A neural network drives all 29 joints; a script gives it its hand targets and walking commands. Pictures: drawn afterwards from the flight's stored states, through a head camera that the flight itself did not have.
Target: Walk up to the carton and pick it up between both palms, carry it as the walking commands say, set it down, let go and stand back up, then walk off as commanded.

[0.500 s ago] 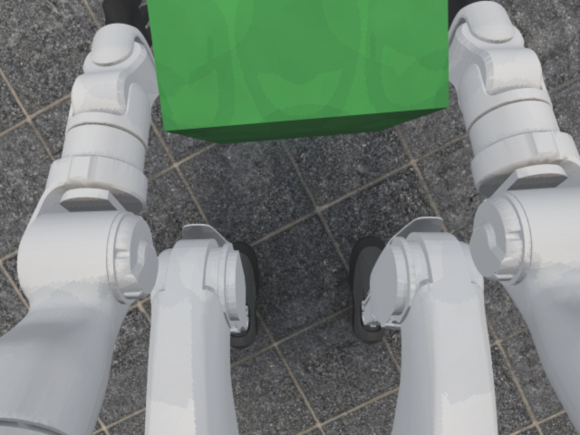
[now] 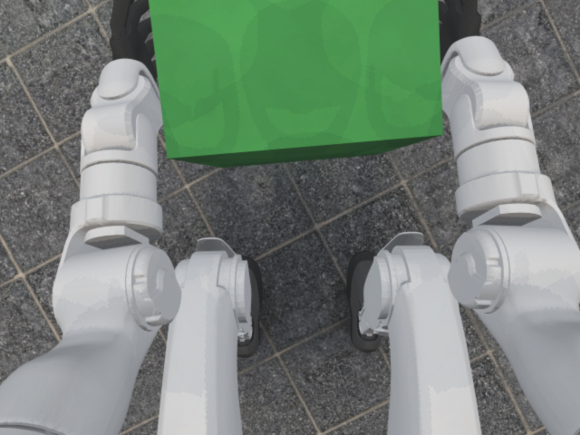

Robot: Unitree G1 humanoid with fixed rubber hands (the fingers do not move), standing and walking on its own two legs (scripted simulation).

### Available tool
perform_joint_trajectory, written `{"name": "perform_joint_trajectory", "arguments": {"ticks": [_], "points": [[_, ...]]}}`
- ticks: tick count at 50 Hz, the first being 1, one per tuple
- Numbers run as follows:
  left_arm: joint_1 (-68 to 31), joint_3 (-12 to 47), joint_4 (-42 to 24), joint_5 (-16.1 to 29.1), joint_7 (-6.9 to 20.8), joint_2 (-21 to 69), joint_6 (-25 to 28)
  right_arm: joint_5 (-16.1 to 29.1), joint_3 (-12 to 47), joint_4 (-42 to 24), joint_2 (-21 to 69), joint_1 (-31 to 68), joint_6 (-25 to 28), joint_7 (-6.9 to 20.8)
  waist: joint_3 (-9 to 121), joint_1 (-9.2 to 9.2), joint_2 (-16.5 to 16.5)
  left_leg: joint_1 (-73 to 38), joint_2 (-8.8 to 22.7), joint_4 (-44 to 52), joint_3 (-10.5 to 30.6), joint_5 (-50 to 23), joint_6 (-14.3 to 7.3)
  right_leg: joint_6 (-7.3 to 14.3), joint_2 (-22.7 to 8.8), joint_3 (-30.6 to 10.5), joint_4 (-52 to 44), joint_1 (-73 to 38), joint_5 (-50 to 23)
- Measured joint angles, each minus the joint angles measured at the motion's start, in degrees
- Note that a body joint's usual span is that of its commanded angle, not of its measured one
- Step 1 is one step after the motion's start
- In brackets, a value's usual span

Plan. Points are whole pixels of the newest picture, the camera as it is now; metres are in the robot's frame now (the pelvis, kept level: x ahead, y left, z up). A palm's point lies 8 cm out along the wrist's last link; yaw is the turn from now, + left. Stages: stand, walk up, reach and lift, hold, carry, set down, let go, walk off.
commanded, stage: reach and lift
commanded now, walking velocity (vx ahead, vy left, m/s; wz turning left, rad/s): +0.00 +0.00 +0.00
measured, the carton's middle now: (292, 52) +0.56 +0.01 -0.16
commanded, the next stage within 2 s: none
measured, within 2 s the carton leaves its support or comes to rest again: neither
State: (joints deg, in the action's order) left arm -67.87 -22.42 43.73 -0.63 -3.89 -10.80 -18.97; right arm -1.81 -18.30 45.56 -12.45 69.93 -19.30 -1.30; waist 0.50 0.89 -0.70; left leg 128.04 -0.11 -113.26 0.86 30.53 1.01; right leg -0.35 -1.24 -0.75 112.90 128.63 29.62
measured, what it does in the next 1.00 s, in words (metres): rises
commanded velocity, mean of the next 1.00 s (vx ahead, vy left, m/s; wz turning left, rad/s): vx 0.00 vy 0.00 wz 0.00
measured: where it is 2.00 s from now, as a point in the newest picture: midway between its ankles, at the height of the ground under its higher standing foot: (304, 320)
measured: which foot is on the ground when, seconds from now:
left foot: down 0.00-1.00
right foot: down 0.00-1.00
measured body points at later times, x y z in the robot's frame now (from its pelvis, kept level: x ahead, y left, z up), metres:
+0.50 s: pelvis +0.00 +0.00 +0.05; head +0.29 -0.01 +0.40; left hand +0.52 +0.18 -0.03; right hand +0.52 -0.17 -0.03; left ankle +0.11 +0.12 -0.39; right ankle +0.11 -0.13 -0.39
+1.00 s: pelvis +0.01 +0.00 +0.11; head +0.26 -0.01 +0.49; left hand +0.50 +0.18 +0.05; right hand +0.50 -0.17 +0.05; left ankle +0.11 +0.12 -0.39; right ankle +0.11 -0.13 -0.39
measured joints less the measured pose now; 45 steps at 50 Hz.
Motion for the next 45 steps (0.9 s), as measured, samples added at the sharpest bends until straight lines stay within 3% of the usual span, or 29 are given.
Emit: {"name": "perform_joint_trajectory", "arguments": {"ticks": [14,45], "points": [[3.3,-3.3,-3.2,-4.2,2.2,2.6,-2.6,-3.9,-3.7,-3.2,2.9,-3.7,-2.4,1.8,4.7,-0.17,0.2,-3.3,0.1,6.8,0.3,-2.0,0.0,0.0,0.4,0.3,-7.1,-3.4,-2.1],[12.0,-4.5,-6.7,-7.4,4.3,6.2,-5.0,-7.8,-6.2,-7.8,7.4,-13.0,-5.1,3.9,11.0,0.03,0.6,-16.7,0.2,19.4,0.4,-3.3,0.1,0.1,0.7,0.5,-19.6,-16.8,-3.5]]}}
